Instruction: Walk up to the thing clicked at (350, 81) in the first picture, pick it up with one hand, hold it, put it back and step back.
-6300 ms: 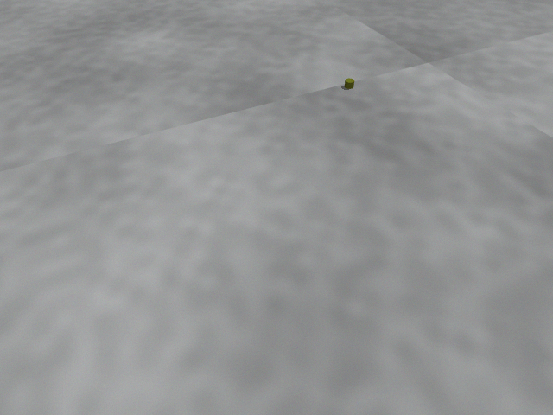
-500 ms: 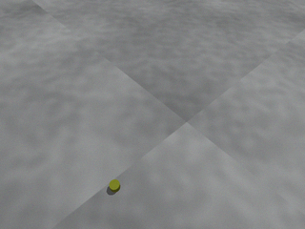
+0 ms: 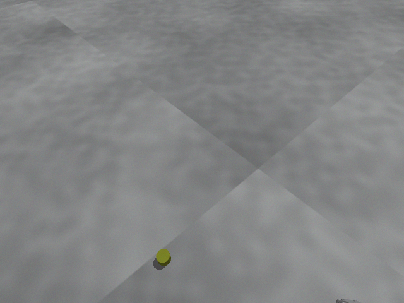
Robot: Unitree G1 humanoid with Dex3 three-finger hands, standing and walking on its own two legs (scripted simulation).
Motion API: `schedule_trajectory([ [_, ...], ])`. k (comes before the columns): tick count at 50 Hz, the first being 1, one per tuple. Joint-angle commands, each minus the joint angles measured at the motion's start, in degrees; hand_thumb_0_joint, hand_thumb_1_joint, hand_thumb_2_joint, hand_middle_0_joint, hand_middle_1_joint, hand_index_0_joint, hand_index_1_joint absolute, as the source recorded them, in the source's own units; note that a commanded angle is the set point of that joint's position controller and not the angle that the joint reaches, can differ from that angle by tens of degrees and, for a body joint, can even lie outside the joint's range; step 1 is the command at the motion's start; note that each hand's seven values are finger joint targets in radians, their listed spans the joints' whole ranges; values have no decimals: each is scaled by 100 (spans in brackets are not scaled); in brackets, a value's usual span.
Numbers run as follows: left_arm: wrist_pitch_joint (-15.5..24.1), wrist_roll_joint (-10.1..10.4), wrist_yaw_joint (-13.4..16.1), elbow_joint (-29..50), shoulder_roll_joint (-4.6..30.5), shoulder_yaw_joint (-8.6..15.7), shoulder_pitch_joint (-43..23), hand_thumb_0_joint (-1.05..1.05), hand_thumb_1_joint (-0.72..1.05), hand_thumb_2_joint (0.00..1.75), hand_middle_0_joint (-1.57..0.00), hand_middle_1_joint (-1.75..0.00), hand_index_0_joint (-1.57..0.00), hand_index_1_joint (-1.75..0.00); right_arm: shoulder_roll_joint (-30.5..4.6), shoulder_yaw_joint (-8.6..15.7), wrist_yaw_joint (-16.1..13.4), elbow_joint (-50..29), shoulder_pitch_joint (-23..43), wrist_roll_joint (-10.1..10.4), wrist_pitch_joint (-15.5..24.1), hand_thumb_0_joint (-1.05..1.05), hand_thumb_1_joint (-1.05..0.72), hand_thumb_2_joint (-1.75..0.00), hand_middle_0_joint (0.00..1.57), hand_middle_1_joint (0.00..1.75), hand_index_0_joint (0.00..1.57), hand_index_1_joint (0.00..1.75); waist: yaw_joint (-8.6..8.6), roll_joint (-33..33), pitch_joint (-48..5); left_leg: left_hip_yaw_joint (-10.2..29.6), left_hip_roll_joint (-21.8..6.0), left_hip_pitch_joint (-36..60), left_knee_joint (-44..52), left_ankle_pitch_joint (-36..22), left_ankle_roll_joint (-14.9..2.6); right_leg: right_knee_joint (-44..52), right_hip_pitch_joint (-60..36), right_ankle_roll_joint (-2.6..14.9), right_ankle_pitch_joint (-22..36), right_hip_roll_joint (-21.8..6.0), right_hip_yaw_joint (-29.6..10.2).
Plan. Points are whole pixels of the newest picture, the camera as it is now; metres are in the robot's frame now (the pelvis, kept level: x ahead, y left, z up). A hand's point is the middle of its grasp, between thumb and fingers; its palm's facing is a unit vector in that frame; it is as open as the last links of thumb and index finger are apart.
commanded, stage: walk up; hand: left
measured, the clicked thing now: (163, 257) +0.46 +0.23 -0.76
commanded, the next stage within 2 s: stand in 0.90 s
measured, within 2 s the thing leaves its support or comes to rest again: neither
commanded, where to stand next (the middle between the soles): +0.08 +0.00 m, yaw -1 degrees
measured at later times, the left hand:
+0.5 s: hand out of the picture +0.09 +0.25 -0.15, palm faces -0.03 -0.94 -0.33, open 7.3 cm
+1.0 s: hand out of the picture +0.09 +0.25 -0.15, palm faces -0.02 -0.95 -0.33, open 7.3 cm
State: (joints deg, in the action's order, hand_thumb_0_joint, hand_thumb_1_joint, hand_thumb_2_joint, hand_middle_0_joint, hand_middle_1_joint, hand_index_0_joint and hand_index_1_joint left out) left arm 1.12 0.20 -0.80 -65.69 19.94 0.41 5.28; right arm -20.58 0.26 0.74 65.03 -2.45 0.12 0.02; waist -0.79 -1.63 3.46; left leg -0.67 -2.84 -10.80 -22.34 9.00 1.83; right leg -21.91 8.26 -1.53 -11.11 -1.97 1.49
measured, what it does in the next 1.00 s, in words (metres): stands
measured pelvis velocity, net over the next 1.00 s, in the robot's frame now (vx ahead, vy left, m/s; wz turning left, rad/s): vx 0.01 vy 0.00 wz -0.01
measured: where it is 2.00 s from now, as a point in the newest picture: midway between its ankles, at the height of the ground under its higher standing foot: outside the picture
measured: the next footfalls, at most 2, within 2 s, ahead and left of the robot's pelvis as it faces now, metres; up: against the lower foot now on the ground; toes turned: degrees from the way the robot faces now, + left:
none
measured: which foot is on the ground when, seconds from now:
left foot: down 0.00-1.00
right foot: down 0.00-1.00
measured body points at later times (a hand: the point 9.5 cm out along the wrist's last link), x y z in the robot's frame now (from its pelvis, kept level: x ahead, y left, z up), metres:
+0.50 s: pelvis +0.00 +0.00 +0.00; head +0.02 +0.00 +0.45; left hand +0.09 +0.30 -0.13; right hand +0.06 -0.30 -0.13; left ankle +0.03 +0.14 -0.74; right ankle +0.01 -0.14 -0.74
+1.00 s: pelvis +0.01 +0.00 +0.00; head +0.02 +0.00 +0.45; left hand +0.09 +0.30 -0.13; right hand +0.10 -0.30 -0.13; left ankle +0.03 +0.14 -0.74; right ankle +0.01 -0.14 -0.74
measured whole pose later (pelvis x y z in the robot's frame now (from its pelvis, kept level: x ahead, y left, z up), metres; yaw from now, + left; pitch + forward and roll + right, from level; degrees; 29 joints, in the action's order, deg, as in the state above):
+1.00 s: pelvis +0.01 +0.00 +0.00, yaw +0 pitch -2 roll +0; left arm 0.3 -0.5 -0.9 -65.6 19.7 0.8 5.5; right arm -19.7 0.3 0.6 65.4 -4.2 -0.8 0.1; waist 0.2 0.0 2.4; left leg -1.2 -2.6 -9.0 -19.3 8.5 1.8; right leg -19.3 6.9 -1.7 -10.6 -2.2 1.1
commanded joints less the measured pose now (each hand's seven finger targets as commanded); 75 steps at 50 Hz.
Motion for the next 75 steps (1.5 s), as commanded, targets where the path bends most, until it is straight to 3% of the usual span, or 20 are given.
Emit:
schedule_trajectory([
  [1, 70, -8, 113, 251, 1266, 222, -202, 0, 90, 90, -20, -30, -20, -30, -1167, 230, -65, -252, 275, -7, 133, 0, -90, -90, 20, 30, 20, 30, 44, 257, -630, 406, -475, 518, 315, -892, -243, 530, 9, 213, 788, -605, -466],
  [7, 32, -43, 93, 273, 1252, 237, -402, 0, 90, 90, -20, -30, -20, -30, -1170, 220, -68, -181, 251, -41, 142, 0, -90, -90, 20, 30, 20, 30, 79, 96, -425, 431, -464, 215, 569, -248, -218, 631, -30, 218, 332, -564, -497],
  [20, 10, -59, 63, 284, 1184, 253, -418, 0, 90, 90, -20, -30, -20, -30, -1194, 213, -74, -178, 141, -54, 182, 0, -90, -90, 20, 30, 20, 30, 91, 72, -476, 515, -482, 103, 757, 142, -241, 606, -127, 219, 170, -484, -484],
  [32, 26, -55, 75, 278, 1187, 254, -324, 0, 90, 90, -20, -30, -20, -30, -1154, 223, -77, -183, 23, -35, 153, 0, -90, -90, 20, 30, 20, 30, 133, 242, -597, 380, -443, 544, 490, -421, -233, 662, 27, 216, 411, -543, -505],
  [44, 19, -73, 83, 288, 1196, 262, -251, 0, 90, 90, -20, -30, -20, -30, -1115, 215, -72, -227, 117, -42, 133, 0, -90, -90, 20, 30, 20, 30, 102, 188, -433, 385, -426, 400, 570, -279, -226, 709, 56, 191, 354, -514, -507],
  [45, 14, -83, 97, 323, 1258, 241, -259, 0, 90, 90, -20, -30, -20, -30, -1141, 219, -87, -238, 29, -84, 121, 0, -90, -90, 20, 30, 20, 30, 161, 110, -421, 408, -482, 335, 684, 44, -203, 719, 80, 198, 9, -571, -507],
  [49, 25, -81, 91, 339, 1214, 223, -177, 0, 90, 90, -20, -30, -20, -30, -1158, 229, -76, -247, 64, -78, 131, 0, -90, -90, 20, 30, 20, 30, 110, 108, -385, 448, -467, 349, 736, 42, -197, 704, 122, 192, -66, -542, -477],
  [57, 74, -79, 109, 390, 1224, 202, -177, 0, 90, 90, -20, -30, -20, -30, -1163, 239, -87, -268, 64, -71, 170, 0, -90, -90, 20, 30, 20, 30, 110, 183, -694, 417, -563, 586, 533, -1095, -217, 547, -205, 198, 955, -613, -423],
  [75, 56, -68, 118, 429, 1267, 186, -138, 0, 90, 90, -20, -30, -20, -30, -1162, 221, -87, -240, 11, -65, 145, 0, -90, -90, 20, 30, 20, 30, 105, 138, -456, 365, -538, 565, 631, -718, -168, 698, -102, 212, 663, -611, -466],
])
